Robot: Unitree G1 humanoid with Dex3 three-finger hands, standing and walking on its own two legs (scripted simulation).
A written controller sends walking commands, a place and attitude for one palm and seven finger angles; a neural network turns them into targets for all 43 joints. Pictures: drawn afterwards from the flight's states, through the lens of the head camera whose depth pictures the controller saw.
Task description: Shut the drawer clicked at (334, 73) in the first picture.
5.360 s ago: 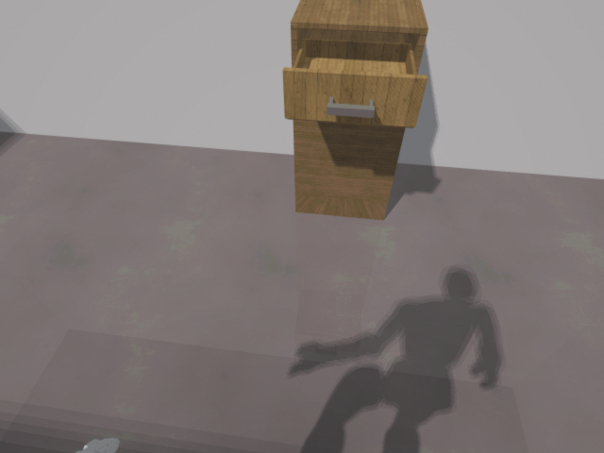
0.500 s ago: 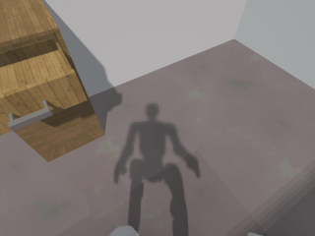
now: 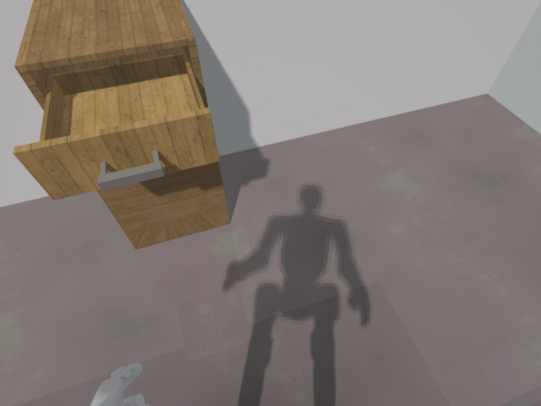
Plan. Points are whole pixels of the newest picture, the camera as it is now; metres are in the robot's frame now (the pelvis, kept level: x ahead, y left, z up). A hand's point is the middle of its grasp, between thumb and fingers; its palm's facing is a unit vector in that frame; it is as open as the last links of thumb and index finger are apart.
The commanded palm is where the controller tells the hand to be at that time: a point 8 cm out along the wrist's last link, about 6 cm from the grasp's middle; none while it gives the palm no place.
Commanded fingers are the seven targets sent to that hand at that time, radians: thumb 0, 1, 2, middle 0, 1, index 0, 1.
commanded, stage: turn to face it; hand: left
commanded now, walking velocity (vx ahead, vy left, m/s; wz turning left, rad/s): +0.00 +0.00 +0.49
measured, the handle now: (131, 168) +0.55 +0.31 -0.01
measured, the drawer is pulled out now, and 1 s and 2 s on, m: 0.29 0.29 0.29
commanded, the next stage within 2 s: take the last steps up to it in 0.36 s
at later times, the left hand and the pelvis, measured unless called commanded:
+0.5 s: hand out of the picture -0.06 +0.25 -0.19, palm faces +0.29 -0.93 -0.23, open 7.4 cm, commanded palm none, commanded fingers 0.00 0.90 0.90 -0.20 -0.30 -0.20 -0.30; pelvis -0.02 +0.04 -0.01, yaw +13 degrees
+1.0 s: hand out of the picture +0.06 +0.23 -0.16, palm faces +0.21 -0.97 -0.15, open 7.4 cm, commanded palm none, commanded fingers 0.00 0.90 0.90 -0.20 -0.30 -0.20 -0.30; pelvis +0.03 +0.04 +0.02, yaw +13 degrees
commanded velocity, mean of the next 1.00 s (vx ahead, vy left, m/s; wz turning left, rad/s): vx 0.17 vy -0.07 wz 0.13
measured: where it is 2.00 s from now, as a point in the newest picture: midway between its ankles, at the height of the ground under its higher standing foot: (274, 361)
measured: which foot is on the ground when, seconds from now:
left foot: down 0.00-0.02, up 0.04-0.40, down 0.42-1.00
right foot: up 0.00-0.00, down 0.02-0.42, up 0.44-1.00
